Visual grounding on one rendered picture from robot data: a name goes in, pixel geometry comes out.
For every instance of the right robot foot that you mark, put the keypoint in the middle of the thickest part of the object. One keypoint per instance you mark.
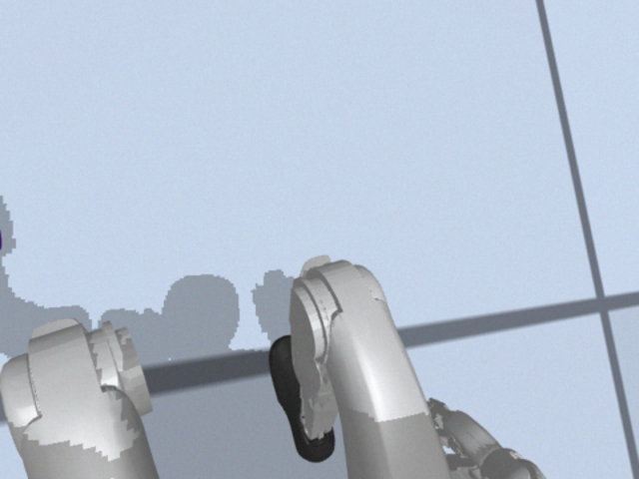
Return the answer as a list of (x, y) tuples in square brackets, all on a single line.
[(287, 390)]

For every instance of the right robot arm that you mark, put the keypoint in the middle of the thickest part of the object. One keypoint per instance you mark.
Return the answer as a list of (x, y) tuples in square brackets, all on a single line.
[(505, 463)]

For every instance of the right robot hand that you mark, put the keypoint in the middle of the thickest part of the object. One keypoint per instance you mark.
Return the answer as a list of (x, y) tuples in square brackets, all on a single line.
[(468, 439)]

